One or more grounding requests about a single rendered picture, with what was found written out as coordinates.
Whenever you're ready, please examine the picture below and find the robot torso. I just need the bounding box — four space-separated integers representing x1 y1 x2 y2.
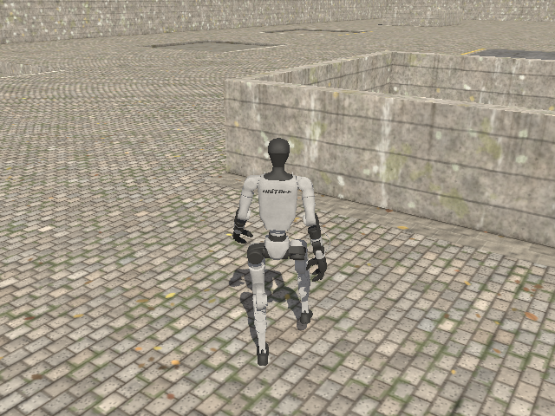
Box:
258 172 298 260

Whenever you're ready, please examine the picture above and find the right robot upper arm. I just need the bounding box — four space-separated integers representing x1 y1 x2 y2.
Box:
297 176 317 226

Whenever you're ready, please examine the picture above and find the left robot forearm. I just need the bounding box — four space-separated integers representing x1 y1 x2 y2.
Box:
233 208 247 234

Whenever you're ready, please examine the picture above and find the left robot foot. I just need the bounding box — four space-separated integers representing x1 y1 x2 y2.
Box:
257 343 269 366

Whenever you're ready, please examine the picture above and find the left robot upper arm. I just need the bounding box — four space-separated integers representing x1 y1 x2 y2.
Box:
237 175 260 221

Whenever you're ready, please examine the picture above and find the right robot hand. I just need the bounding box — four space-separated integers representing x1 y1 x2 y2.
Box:
306 257 327 282

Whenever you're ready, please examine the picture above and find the right robot forearm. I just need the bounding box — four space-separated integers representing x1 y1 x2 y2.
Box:
308 213 325 259

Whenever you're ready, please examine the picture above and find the left robot hand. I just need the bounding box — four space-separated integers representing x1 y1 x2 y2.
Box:
232 230 253 244

